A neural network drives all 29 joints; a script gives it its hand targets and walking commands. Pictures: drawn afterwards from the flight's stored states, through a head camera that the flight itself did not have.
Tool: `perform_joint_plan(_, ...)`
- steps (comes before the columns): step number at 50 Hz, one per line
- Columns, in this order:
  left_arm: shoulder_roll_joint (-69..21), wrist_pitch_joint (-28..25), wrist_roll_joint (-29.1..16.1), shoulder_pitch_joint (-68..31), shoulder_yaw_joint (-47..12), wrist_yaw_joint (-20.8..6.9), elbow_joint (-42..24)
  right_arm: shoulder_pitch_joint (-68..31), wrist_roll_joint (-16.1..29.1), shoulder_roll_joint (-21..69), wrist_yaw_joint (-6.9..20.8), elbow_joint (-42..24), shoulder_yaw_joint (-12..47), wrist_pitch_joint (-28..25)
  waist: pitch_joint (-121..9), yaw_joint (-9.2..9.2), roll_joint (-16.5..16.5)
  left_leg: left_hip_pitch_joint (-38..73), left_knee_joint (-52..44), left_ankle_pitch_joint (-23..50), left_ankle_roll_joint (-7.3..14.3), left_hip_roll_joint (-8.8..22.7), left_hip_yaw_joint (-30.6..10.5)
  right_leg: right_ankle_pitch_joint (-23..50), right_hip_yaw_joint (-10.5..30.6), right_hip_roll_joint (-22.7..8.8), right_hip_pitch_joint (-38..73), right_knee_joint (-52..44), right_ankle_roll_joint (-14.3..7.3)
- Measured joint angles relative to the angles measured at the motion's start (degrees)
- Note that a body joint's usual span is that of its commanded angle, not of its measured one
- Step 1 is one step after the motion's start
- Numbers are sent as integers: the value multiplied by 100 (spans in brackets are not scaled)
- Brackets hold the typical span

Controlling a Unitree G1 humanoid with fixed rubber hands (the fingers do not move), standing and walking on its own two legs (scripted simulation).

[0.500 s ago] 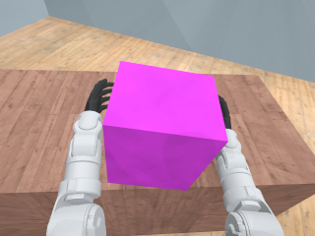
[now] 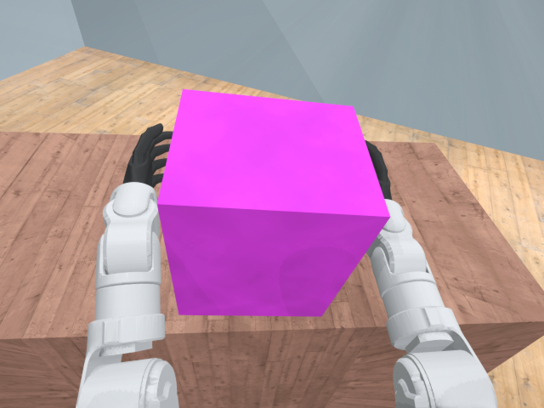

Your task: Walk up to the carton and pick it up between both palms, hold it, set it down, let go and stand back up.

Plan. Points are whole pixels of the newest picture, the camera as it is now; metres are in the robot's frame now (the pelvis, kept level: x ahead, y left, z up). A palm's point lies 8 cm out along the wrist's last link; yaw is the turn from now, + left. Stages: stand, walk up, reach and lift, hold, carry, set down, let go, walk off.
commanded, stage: reach and lift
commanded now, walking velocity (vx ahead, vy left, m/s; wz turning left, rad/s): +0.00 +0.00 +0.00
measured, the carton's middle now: (260, 217) +0.36 -0.01 +0.11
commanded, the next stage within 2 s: hold in 1.44 s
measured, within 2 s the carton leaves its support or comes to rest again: neither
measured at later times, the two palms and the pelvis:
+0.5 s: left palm (135, 160) +0.37 +0.15 +0.22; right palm (382, 170) +0.36 -0.18 +0.20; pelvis +0.00 +0.00 +0.00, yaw +0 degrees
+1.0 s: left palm (126, 143) +0.37 +0.15 +0.24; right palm (384, 151) +0.37 -0.17 +0.23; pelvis -0.01 +0.00 +0.00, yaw -1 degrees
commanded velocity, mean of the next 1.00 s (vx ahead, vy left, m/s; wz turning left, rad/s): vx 0.00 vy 0.00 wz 0.00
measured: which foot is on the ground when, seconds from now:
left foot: down 0.00-1.00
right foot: down 0.00-1.00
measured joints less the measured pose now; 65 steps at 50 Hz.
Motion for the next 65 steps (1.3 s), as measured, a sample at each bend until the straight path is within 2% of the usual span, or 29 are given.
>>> perform_joint_plan(14, 14, 500, 101, -555, 175, 12, 150, -530, 25, -95, 98, 299, -139, 333, -104, 45, 63, 0, -15, 46, 18, -5, 62, 23, 61, -5, -61, 67, -6)
perform_joint_plan(32, 81, 976, 135, -555, 328, -118, -204, -851, 360, -217, -62, 158, 158, 883, -133, -34, 57, 170, -25, 20, -17, 35, 26, 5, 23, 35, 136, 20, -31)
perform_joint_plan(45, 168, 1138, 165, -987, 408, -105, 168, -1233, 319, -253, -8, 497, -9, 1027, -294, 22, 82, 60, -27, 53, 3, 14, 60, 27, 58, 14, -1, 56, -25)
perform_joint_plan(65, 209, 1333, 126, -1024, 449, -103, 115, -1493, 630, -433, -122, 532, 234, 1329, -369, -25, 112, 95, 14, 3, -29, 59, 54, 9, 52, 60, 57, 39, -47)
